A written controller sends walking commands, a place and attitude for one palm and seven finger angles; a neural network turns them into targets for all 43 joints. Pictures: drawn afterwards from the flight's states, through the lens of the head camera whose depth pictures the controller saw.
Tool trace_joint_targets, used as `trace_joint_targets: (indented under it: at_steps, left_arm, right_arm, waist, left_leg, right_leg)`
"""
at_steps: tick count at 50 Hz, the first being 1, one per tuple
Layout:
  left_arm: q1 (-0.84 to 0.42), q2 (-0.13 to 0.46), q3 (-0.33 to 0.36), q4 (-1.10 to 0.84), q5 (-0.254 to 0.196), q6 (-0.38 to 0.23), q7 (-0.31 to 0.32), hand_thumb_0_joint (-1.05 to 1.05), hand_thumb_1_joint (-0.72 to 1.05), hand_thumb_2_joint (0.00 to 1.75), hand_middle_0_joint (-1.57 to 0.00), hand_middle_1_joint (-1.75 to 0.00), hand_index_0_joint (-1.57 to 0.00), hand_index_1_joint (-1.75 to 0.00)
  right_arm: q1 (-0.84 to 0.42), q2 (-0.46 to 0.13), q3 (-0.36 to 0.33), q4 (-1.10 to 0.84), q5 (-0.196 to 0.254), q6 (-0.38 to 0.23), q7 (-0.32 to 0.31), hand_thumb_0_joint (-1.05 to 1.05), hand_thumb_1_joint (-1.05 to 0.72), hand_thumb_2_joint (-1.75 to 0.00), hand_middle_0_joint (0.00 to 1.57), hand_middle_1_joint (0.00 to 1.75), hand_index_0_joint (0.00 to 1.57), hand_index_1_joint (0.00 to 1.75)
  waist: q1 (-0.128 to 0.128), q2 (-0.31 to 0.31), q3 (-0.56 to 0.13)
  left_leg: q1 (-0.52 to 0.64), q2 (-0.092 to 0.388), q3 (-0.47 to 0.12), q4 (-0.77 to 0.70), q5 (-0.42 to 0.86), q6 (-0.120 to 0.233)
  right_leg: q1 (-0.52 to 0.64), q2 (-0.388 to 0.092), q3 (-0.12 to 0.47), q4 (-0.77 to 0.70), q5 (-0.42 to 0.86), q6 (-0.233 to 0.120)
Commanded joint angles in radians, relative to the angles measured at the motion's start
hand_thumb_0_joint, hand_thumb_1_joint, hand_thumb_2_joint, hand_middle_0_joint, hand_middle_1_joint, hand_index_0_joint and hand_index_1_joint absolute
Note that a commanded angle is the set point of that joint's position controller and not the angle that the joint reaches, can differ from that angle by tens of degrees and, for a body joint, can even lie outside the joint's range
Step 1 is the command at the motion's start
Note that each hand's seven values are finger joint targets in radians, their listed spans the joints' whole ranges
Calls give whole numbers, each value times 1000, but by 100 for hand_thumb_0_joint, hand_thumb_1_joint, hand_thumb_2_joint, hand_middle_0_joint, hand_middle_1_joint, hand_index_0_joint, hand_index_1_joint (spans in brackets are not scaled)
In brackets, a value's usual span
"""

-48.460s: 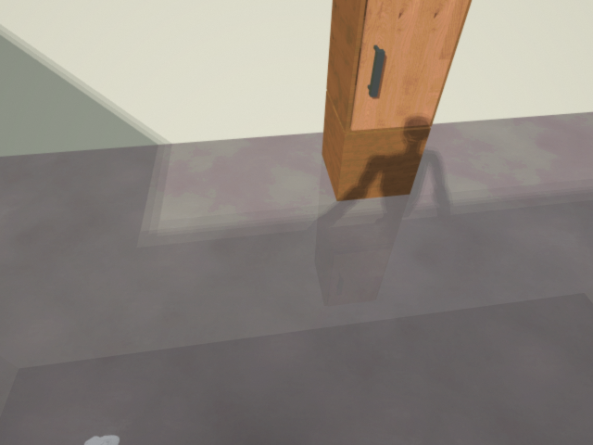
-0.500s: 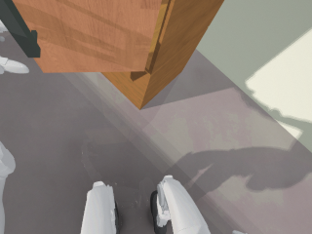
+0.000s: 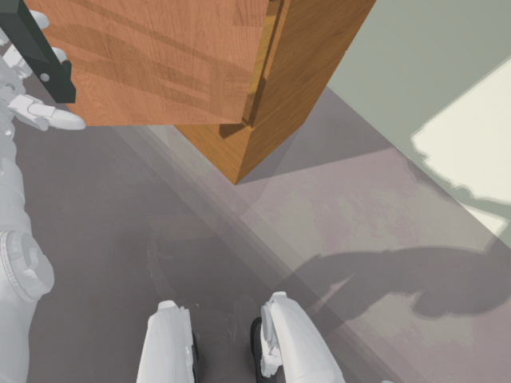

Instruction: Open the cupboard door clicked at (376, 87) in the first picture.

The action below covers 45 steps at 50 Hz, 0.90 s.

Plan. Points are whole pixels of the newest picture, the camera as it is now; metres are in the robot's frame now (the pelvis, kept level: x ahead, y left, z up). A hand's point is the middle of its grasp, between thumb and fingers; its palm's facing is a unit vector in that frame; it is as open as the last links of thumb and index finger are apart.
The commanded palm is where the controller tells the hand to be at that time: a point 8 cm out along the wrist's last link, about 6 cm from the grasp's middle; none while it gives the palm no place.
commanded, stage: slide the fingers in behind the handle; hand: left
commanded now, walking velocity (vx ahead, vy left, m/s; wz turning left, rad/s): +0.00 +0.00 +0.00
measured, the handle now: (43, 44) +0.58 +0.25 +0.05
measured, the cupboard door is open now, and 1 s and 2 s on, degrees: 51 51 76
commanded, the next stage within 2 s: close the thumb around the handle in 0.48 s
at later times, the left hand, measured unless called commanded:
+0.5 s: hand (50, 78) +0.52 +0.24 +0.05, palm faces +0.03 -1.00 -0.03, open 14.0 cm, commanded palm +0.51 +0.26 +0.05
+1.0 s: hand (55, 78) +0.53 +0.23 +0.04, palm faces +0.03 -1.00 -0.03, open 9.1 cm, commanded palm +0.52 +0.26 +0.05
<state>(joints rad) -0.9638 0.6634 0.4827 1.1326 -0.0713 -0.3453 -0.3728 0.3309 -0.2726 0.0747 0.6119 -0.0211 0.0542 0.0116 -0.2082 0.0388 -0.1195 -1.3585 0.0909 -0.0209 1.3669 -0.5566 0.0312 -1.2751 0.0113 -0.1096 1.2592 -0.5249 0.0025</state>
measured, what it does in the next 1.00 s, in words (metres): stands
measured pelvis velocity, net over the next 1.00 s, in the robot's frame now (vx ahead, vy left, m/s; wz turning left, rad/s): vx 0.00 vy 0.00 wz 0.00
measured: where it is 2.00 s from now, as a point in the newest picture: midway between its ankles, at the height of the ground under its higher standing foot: (227, 372)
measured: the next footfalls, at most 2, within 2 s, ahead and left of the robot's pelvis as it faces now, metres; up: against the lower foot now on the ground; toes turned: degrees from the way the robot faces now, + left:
none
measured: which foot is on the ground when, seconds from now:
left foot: down 0.00-1.00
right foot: down 0.00-1.00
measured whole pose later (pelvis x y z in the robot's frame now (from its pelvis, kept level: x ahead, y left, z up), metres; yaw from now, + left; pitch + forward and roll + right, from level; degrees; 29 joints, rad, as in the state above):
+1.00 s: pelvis +0.00 +0.00 +0.00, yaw +0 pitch +30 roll -6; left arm -0.97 0.64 0.47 1.17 -0.07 -0.39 -0.34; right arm 0.33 -0.28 0.07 0.62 -0.02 0.05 0.01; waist -0.20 0.05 -0.12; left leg -1.35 0.09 -0.01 1.37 -0.55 0.03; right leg -1.28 0.01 -0.10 1.28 -0.53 0.00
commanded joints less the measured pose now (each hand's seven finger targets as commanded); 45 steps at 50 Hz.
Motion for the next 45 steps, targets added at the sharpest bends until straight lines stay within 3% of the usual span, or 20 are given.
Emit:
trace_joint_targets:
  at_steps: [1, 4, 8, 11, 13, 17, 18, 20, 21, 25, 27, 28, 29, 32, 36, 38, 40, 43, 44, 45]
  left_arm:
    - [-383, 214, -1, -219, -24, -89, 24, 0, -50, 30, -30, -120, -30, -120]
    - [-367, 237, 24, -184, -22, -92, 33, 0, -50, 30, -30, -120, -30, -120]
    - [-391, 261, 34, -222, -10, -115, 44, 0, -50, 30, -30, -120, -30, -120]
    - [-369, 227, 19, -187, -15, -119, 44, 0, -50, 30, -30, -120, -30, -120]
    - [-379, 263, 38, -160, -19, -117, 36, 0, -50, 30, -30, -120, -30, -120]
    - [-394, 249, 19, -162, -19, -117, 20, 0, -50, 30, -30, -120, -30, -120]
    - [-410, 276, 35, -179, -18, -120, 20, 0, -50, 30, -30, -120, -30, -120]
    - [-407, 257, 29, -214, -26, -125, 16, 0, -50, 30, -30, -120, -30, -120]
    - [-392, 241, 19, -209, -28, -123, 14, 0, -50, 30, -30, -120, -30, -120]
    - [-378, 224, 12, -185, -30, -106, 16, 0, -50, 30, -30, -120, -30, -120]
    - [-413, 199, -10, -192, -31, -104, 21, 0, -50, 30, -30, -120, -30, -120]
    - [-400, 250, 30, -180, -27, -103, 29, 0, -50, 30, -30, -120, -30, -120]
    - [-401, 233, 10, -169, -24, -101, 32, 0, -50, 30, -30, -120, -30, -120]
    - [-426, 233, 7, -204, -19, -123, 42, 0, -33, 37, -31, -122, -31, -122]
    - [-406, 241, 7, -143, -12, -114, 41, 0, -11, 47, -33, -124, -33, -124]
    - [-411, 278, 31, -157, -9, -119, 37, 0, 0, 52, -34, -125, -34, -125]
    - [-424, 250, 12, -170, -12, -118, 35, 0, 12, 56, -34, -127, -34, -127]
    - [-398, 246, 20, -193, -21, -122, 28, 0, 28, 64, -36, -128, -36, -128]
    - [-389, 249, 22, -186, -22, -118, 27, 0, 34, 66, -36, -129, -36, -129]
    - [-388, 225, 5, -166, -23, -109, 27, 0, 40, 68, -36, -130, -36, -130]
  right_arm:
    - [203, -198, -83, -13, -6, -3, -9, 0, -90, -90, 20, 30, 20, 30]
    - [205, -201, -82, -17, -4, 0, -10, 0, -90, -90, 20, 30, 20, 30]
    - [202, -197, -80, -23, -7, 0, -8, 0, -90, -90, 20, 30, 20, 30]
    - [195, -195, -82, -22, -4, 0, -7, 0, -90, -90, 20, 30, 20, 30]
    - [195, -200, -77, -21, -2, 1, -12, 0, -90, -90, 20, 30, 20, 30]
    - [194, -199, -79, -23, 0, -2, -15, 0, -90, -90, 20, 30, 20, 30]
    - [196, -204, -79, -19, -2, 0, -17, 0, -90, -90, 20, 30, 20, 30]
    - [198, -202, -83, -20, -4, -3, -14, 0, -90, -90, 20, 30, 20, 30]
    - [197, -201, -85, -16, -3, -2, -14, 0, -90, -90, 20, 30, 20, 30]
    - [198, -203, -85, -10, 0, 2, -15, 0, -90, -90, 20, 30, 20, 30]
    - [200, -199, -84, -9, 0, -2, -16, 0, -90, -90, 20, 30, 20, 30]
    - [200, -206, -84, -10, -1, 1, -18, 0, -90, -90, 20, 30, 20, 30]
    - [194, -202, -81, -13, 1, -1, -19, 0, -90, -90, 20, 30, 20, 30]
    - [195, -197, -81, -12, -4, -8, -17, 0, -90, -90, 20, 30, 20, 30]
    - [188, -200, -75, -13, -2, -7, -17, 0, -90, -90, 20, 30, 20, 30]
    - [192, -204, -74, -17, -3, -8, -19, 0, -90, -90, 20, 30, 20, 30]
    - [191, -202, -77, -17, -4, -9, -18, 0, -90, -90, 20, 30, 20, 30]
    - [196, -205, -82, -18, -4, -6, -15, 0, -90, -90, 20, 30, 20, 30]
    - [195, -204, -81, -18, -2, -5, -15, 0, -90, -90, 20, 30, 20, 30]
    - [192, -202, -81, -16, -1, -4, -14, 0, -90, -90, 20, 30, 20, 30]
  waist:
    - [-11, 224, -571]
    - [-5, 180, -557]
    - [8, 226, -596]
    - [-3, 186, -569]
    - [-10, 157, -544]
    - [-14, 174, -561]
    - [-9, 183, -579]
    - [1, 224, -625]
    - [-2, 202, -627]
    - [-2, 199, -584]
    - [-16, 190, -570]
    - [-3, 177, -570]
    - [-11, 173, -558]
    - [-5, 209, -585]
    - [-15, 175, -537]
    - [-3, 199, -564]
    - [-12, 200, -576]
    - [1, 216, -614]
    - [4, 212, -603]
    - [-8, 195, -575]
  left_leg:
    - [604, -28, -87, -150, 478, -7]
    - [560, -33, -81, -153, 456, -3]
    - [576, -35, -75, -146, 485, -5]
    - [546, -37, -70, -146, 447, -2]
    - [495, -38, -61, -137, 425, 5]
    - [503, -39, -63, -131, 417, 7]
    - [522, -35, -71, -133, 436, 2]
    - [567, -37, -72, -132, 469, -2]
    - [567, -37, -73, -133, 467, -1]
    - [566, -34, -78, -143, 448, -3]
    - [565, -35, -80, -143, 439, 1]
    - [544, -35, -77, -145, 419, -1]
    - [524, -38, -71, -143, 401, 3]
    - [554, -38, -74, -143, 419, 0]
    - [489, -38, -66, -139, 376, 4]
    - [504, -38, -67, -137, 398, 3]
    - [519, -36, -70, -136, 406, 2]
    - [571, -34, -78, -137, 453, -4]
    - [563, -35, -77, -141, 445, -4]
    - [538, -36, -71, -139, 421, 0]
  right_leg:
    - [150, 46, 39, -136, 287, -29]
    - [186, 47, 42, -134, 290, -28]
    - [196, 44, 48, -122, 311, -30]
    - [201, 46, 52, -132, 297, -26]
    - [220, 45, 59, -130, 302, -23]
    - [202, 46, 61, -122, 292, -26]
    - [202, 44, 55, -118, 298, -26]
    - [201, 44, 57, -119, 312, -27]
    - [204, 45, 56, -122, 312, -27]
    - [181, 43, 49, -128, 289, -26]
    - [168, 45, 48, -130, 282, -27]
    - [183, 45, 50, -133, 269, -26]
    - [187, 45, 56, -137, 263, -25]
    - [182, 45, 55, -128, 267, -30]
    - [190, 45, 58, -132, 249, -25]
    - [195, 44, 59, -123, 263, -28]
    - [188, 44, 57, -124, 267, -26]
    - [179, 44, 52, -119, 288, -27]
    - [183, 45, 51, -121, 282, -28]
    - [181, 45, 54, -128, 277, -25]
